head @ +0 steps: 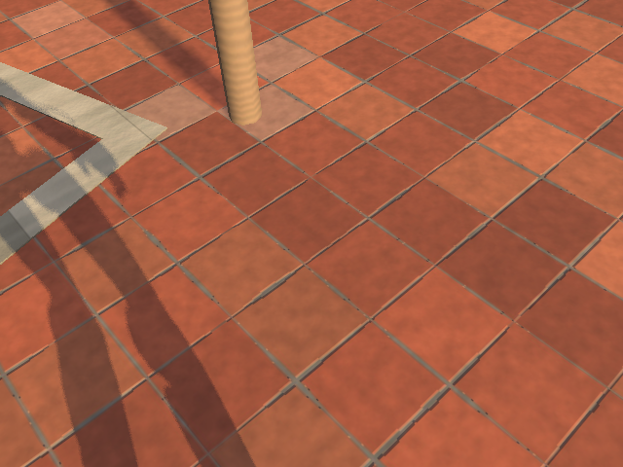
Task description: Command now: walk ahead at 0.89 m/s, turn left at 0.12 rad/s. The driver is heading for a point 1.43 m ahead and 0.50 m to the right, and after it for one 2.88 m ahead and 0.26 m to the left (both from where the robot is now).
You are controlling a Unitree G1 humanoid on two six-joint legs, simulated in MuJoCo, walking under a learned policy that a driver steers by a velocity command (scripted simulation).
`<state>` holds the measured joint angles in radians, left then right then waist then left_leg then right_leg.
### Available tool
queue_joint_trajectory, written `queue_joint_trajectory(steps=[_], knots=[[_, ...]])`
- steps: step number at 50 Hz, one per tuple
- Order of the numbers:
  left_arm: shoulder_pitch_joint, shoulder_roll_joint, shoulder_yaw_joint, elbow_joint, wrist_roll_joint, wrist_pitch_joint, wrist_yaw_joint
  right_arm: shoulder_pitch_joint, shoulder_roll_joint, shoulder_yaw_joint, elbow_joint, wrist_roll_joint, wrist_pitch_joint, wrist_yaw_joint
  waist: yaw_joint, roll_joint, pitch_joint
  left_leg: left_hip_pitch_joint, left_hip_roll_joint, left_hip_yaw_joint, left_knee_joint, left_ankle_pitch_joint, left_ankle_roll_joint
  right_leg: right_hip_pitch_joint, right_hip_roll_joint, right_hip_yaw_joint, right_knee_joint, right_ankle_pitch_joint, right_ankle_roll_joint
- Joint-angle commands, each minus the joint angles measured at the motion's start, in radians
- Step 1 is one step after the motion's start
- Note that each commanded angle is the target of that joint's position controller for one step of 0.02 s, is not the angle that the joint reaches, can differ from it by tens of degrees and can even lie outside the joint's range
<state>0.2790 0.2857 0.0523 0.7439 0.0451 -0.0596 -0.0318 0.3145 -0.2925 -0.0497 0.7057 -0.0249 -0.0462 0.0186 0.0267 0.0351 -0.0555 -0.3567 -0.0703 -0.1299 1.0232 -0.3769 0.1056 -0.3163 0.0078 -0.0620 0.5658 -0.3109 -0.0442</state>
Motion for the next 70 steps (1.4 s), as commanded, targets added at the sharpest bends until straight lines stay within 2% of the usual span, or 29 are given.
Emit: queue_joint_trajectory(steps=[1,5,10,11,14,16,17,18,19,20,21,23,28,31,34,41,44,45,46,47,49,51,58,59,64,67,68,69,70], knots=[[0.102,0.132,0.030,-0.011,-0.010,-0.020,0.009,-0.117,-0.096,-0.015,-0.104,-0.018,-0.030,0.025,0.007,-0.098,0.064,-0.513,0.091,-0.015,0.157,0.129,-0.005,0.355,-0.280,0.506,-0.370,-0.376,-0.079],[0.178,0.090,0.013,0.048,-0.032,-0.047,0.013,-0.195,-0.061,0.003,-0.112,-0.031,-0.002,0.050,0.010,-0.131,0.148,-0.532,0.138,0.081,0.095,0.270,-0.056,0.284,-0.202,0.331,-0.471,-0.131,-0.099],[0.234,0.079,-0.001,0.117,-0.040,-0.052,0.016,-0.367,0.034,0.053,-0.146,-0.014,-0.023,0.053,0.035,-0.117,0.169,-0.259,0.067,0.262,-0.341,0.380,-0.067,0.228,-0.113,0.059,-0.423,0.835,-0.064],[0.245,0.126,0.005,0.108,-0.082,-0.044,0.043,-0.425,0.031,0.040,-0.184,0.070,-0.059,0.043,0.054,-0.141,0.134,-0.261,0.061,0.208,-0.392,0.404,-0.066,0.301,-0.163,0.090,-0.376,0.870,-0.074],[0.225,0.181,0.014,0.119,-0.068,-0.023,0.075,-0.360,-0.056,0.008,-0.163,0.045,-0.086,0.046,-0.019,-0.162,0.052,-0.121,-0.006,0.202,-0.531,0.507,-0.026,0.412,-0.191,0.091,-0.283,1.046,-0.049],[0.154,0.177,0.014,0.101,-0.048,-0.004,0.073,-0.077,-0.101,-0.021,-0.071,0.038,-0.076,0.032,-0.165,-0.181,-0.081,0.197,-0.019,0.186,-0.573,0.616,0.012,0.374,-0.157,0.064,-0.012,1.116,-0.013],[0.123,0.149,0.006,0.076,-0.042,-0.003,0.069,0.071,-0.131,-0.030,-0.026,0.017,-0.061,0.014,-0.229,-0.144,-0.167,0.449,0.094,0.092,-0.548,0.765,0.049,0.214,-0.120,0.069,0.222,0.921,0.017],[0.259,-0.003,-0.030,0.065,-0.009,-0.005,0.053,0.110,-0.207,-0.032,-0.010,-0.021,-0.051,0.004,-0.118,0.208,-0.309,0.793,0.396,-0.224,-0.406,1.281,0.200,-0.113,0.067,0.057,0.683,-0.141,0.076],[0.407,0.024,-0.037,0.122,-0.053,-0.013,0.037,0.131,-0.134,-0.016,-0.011,-0.016,-0.054,0.013,-0.113,0.181,-0.530,0.904,0.513,-0.507,-0.463,1.213,0.327,-0.219,0.109,0.293,0.908,-0.362,0.076],[0.300,0.118,-0.010,0.106,-0.078,-0.013,0.034,0.019,-0.113,-0.020,-0.034,0.006,-0.044,0.011,-0.112,0.077,-0.412,0.741,0.448,-0.380,-0.530,1.075,0.289,-0.233,0.039,0.287,0.883,-0.295,0.073],[0.170,0.130,-0.007,0.059,-0.076,-0.010,0.042,-0.086,-0.077,-0.009,-0.038,0.024,-0.042,0.009,-0.082,0.010,-0.225,0.554,0.383,-0.252,-0.578,1.001,0.239,-0.262,-0.012,0.213,0.797,-0.233,0.079],[0.101,0.114,0.001,0.046,-0.056,0.010,0.058,-0.159,-0.034,0.009,-0.022,0.016,-0.047,0.009,-0.015,-0.061,-0.074,0.260,0.311,-0.145,-0.671,0.959,0.192,-0.187,-0.066,0.173,0.684,-0.150,0.098],[0.119,0.031,-0.017,0.052,-0.050,0.059,0.072,-0.239,-0.054,0.003,0.033,-0.017,-0.055,0.010,0.049,0.043,-0.065,0.000,0.261,0.051,-0.748,0.921,0.170,0.029,-0.094,0.141,0.374,-0.044,0.124],[-0.007,0.107,0.005,-0.003,-0.059,0.082,0.076,-0.221,-0.147,-0.031,0.046,-0.005,-0.024,-0.022,0.000,0.048,-0.042,0.029,0.305,0.054,-0.800,0.561,0.168,-0.058,-0.109,0.119,0.371,0.046,0.113],[-0.100,0.127,0.021,-0.054,-0.063,0.103,0.074,-0.220,-0.146,-0.037,0.049,0.009,0.006,-0.051,-0.030,0.042,0.021,0.082,0.349,0.022,-0.845,0.244,0.171,-0.184,-0.137,0.121,0.376,0.030,0.106],[-0.140,0.096,0.031,-0.102,-0.071,0.100,0.030,-0.221,-0.160,-0.052,0.040,0.015,0.055,-0.062,-0.052,0.057,-0.010,0.268,0.381,0.149,-0.736,0.411,0.123,-0.149,-0.106,0.015,0.196,-0.038,0.085],[-0.058,0.109,0.051,-0.092,-0.070,0.102,0.014,-0.222,-0.156,-0.058,0.044,0.047,0.065,-0.055,0.001,0.047,-0.035,0.264,0.349,0.232,-0.569,0.439,0.027,0.011,-0.043,-0.028,-0.068,0.125,0.020],[-0.006,0.174,0.075,-0.083,-0.064,0.102,0.026,-0.176,-0.125,-0.055,0.059,0.044,0.063,-0.048,0.007,-0.062,-0.023,0.161,0.276,0.286,-0.403,0.308,-0.052,0.123,-0.075,0.088,-0.177,0.333,-0.034],[0.033,0.330,0.113,-0.097,-0.059,0.101,0.047,-0.203,-0.081,-0.044,0.005,-0.004,0.054,-0.040,-0.027,-0.383,-0.022,-0.186,0.126,0.339,-0.104,-0.160,-0.157,0.316,-0.322,0.465,-0.155,0.813,-0.178],[0.043,0.311,0.103,-0.122,-0.022,0.078,0.040,-0.329,-0.088,-0.041,-0.039,-0.016,0.041,-0.040,0.040,-0.313,-0.094,-0.349,0.030,0.142,0.088,-0.295,-0.177,0.355,-0.377,0.611,-0.178,0.839,-0.318],[0.046,0.241,0.099,-0.106,-0.071,0.039,0.036,-0.326,-0.121,-0.054,-0.036,0.030,0.016,-0.022,0.016,-0.132,-0.109,-0.433,0.090,0.032,0.086,-0.110,-0.124,0.403,-0.279,0.557,-0.257,0.105,-0.239],[0.013,0.198,0.078,-0.117,-0.095,0.035,0.044,-0.361,-0.138,-0.065,-0.030,0.037,-0.006,-0.016,0.009,-0.135,-0.020,-0.442,0.105,0.022,-0.035,0.011,-0.108,0.331,-0.259,0.590,-0.352,-0.321,-0.208],[0.076,0.211,0.077,-0.134,-0.077,0.017,0.071,-0.423,-0.081,-0.051,-0.033,0.045,-0.078,0.010,0.027,-0.194,0.044,-0.249,0.022,0.035,-0.402,0.209,-0.155,0.217,-0.150,0.518,-0.353,-0.145,-0.183],[0.110,0.249,0.090,-0.102,-0.012,0.038,0.030,-0.369,-0.069,-0.030,-0.009,-0.046,-0.012,0.024,0.048,-0.247,0.041,-0.222,0.025,0.109,-0.337,0.182,-0.179,0.188,-0.091,0.500,-0.343,-0.163,-0.167],[0.098,0.209,0.078,-0.104,-0.025,0.036,0.002,-0.397,-0.093,-0.019,-0.063,-0.009,0.004,0.020,0.053,-0.220,0.100,-0.088,0.065,0.122,-0.455,0.168,-0.174,0.088,-0.123,0.560,-0.338,-0.176,-0.166],[0.035,0.184,0.063,-0.093,-0.028,0.014,0.017,-0.146,-0.136,-0.038,-0.003,-0.018,-0.025,0.000,-0.091,-0.144,0.057,0.279,0.072,0.127,-0.544,0.151,-0.105,-0.042,-0.099,0.531,-0.194,-0.015,-0.130],[0.008,0.132,0.045,-0.100,-0.027,0.001,0.015,0.055,-0.211,-0.060,0.040,-0.033,-0.038,-0.014,-0.192,0.008,-0.035,0.496,0.184,-0.012,-0.600,-0.026,-0.076,-0.149,-0.009,0.408,0.118,0.090,-0.101],[0.004,0.048,0.023,-0.166,-0.054,-0.014,0.014,0.164,-0.349,-0.090,0.058,-0.047,-0.036,-0.020,-0.187,0.351,-0.109,0.656,0.414,-0.528,-0.820,-0.504,0.001,-0.406,0.151,0.238,0.452,-0.172,-0.048],[0.008,0.079,0.017,-0.144,-0.044,-0.007,0.026,0.078,-0.286,-0.081,0.050,-0.040,-0.030,-0.011,-0.132,0.221,-0.017,0.566,0.467,-0.710,-0.861,-0.566,0.038,-0.533,0.103,0.253,0.619,-0.146,-0.059]])
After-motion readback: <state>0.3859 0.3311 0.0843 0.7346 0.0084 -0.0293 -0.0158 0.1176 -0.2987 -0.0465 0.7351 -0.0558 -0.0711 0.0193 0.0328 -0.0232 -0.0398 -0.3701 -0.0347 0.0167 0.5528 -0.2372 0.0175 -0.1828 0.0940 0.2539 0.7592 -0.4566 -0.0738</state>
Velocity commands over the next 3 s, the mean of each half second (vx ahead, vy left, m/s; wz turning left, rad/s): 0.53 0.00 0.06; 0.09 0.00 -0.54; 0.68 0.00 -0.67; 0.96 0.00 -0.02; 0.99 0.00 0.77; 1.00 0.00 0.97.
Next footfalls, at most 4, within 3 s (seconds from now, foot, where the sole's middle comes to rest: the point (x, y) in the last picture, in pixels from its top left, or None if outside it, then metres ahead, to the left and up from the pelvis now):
0.34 left None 0.45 0.08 -0.77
0.90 right None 0.39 -0.16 -0.77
1.36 left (374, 406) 0.67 -0.06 -0.77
1.80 right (536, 325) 0.88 -0.47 -0.77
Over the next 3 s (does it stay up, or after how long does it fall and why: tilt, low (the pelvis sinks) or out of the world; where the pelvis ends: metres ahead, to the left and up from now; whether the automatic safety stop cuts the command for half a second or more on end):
stays up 1.81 -0.77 -0.01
